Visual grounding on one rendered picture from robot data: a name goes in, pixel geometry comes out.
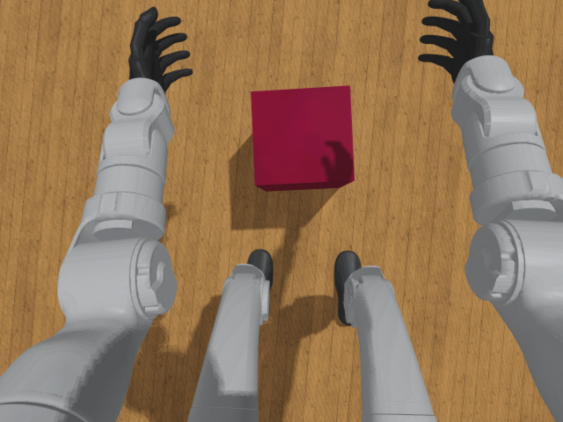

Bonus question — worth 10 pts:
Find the robot right upper arm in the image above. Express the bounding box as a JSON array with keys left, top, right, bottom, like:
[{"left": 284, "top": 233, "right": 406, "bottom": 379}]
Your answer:
[{"left": 464, "top": 219, "right": 563, "bottom": 422}]

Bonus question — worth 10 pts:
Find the left robot forearm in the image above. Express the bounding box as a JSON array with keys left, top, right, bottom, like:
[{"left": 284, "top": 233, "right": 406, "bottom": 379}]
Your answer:
[{"left": 57, "top": 78, "right": 175, "bottom": 314}]

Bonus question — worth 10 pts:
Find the left robot hand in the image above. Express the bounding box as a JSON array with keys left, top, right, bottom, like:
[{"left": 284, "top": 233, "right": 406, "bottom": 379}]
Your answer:
[{"left": 128, "top": 7, "right": 193, "bottom": 95}]

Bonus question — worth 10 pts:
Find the right robot hand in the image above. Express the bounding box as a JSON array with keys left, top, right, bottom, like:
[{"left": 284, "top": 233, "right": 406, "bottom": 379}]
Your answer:
[{"left": 418, "top": 0, "right": 494, "bottom": 83}]

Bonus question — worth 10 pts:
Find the right robot thigh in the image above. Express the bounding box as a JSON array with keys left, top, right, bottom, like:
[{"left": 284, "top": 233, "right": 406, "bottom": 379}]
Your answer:
[{"left": 344, "top": 275, "right": 437, "bottom": 422}]

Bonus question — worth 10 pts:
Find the robot thigh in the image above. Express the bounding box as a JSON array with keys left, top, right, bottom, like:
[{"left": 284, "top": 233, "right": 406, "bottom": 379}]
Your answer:
[
  {"left": 187, "top": 273, "right": 270, "bottom": 422},
  {"left": 344, "top": 275, "right": 437, "bottom": 422}
]

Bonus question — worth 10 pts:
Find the left robot thigh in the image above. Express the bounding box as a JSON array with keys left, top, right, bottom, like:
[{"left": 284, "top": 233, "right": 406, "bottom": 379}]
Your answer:
[{"left": 187, "top": 273, "right": 270, "bottom": 422}]

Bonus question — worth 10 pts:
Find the robot left upper arm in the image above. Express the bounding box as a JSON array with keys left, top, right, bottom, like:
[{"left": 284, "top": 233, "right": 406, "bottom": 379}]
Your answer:
[{"left": 0, "top": 236, "right": 177, "bottom": 422}]

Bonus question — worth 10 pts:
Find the right robot forearm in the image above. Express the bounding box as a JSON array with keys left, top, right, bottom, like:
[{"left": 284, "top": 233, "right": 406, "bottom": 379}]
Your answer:
[{"left": 450, "top": 55, "right": 563, "bottom": 226}]

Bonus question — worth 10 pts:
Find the carton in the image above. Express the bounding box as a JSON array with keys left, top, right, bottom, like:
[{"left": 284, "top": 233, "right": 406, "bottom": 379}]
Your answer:
[{"left": 251, "top": 85, "right": 355, "bottom": 192}]

